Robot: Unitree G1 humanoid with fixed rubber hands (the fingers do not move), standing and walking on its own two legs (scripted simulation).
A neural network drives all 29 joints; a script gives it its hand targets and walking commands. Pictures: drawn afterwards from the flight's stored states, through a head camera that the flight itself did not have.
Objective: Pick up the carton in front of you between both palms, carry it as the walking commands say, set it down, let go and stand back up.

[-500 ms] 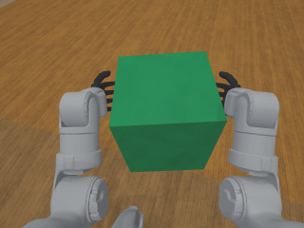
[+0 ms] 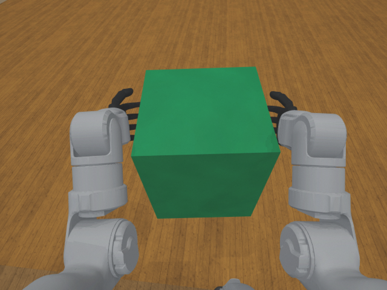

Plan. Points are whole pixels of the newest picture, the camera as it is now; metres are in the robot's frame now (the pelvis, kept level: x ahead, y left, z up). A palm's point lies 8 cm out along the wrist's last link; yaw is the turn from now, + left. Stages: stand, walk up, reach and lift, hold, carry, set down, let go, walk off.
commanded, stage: carry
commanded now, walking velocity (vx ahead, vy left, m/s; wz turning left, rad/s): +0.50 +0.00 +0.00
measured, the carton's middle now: (202, 148) +0.39 -0.02 +0.10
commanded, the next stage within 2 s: none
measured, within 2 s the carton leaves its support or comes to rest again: neither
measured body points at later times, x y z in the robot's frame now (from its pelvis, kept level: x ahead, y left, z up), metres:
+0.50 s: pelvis +0.31 +0.02 +0.03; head +0.32 +0.03 +0.48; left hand +0.70 +0.18 +0.20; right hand +0.70 -0.13 +0.20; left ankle +0.39 +0.10 -0.69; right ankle +0.18 -0.09 -0.62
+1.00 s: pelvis +0.61 -0.01 +0.05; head +0.63 -0.02 +0.50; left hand +0.96 +0.15 +0.14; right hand +0.98 -0.15 +0.13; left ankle +0.51 +0.10 -0.60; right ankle +0.66 -0.08 -0.69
